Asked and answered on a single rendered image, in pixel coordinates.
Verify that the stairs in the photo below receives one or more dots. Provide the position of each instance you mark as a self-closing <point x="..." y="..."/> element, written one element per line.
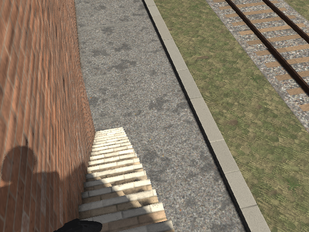
<point x="117" y="192"/>

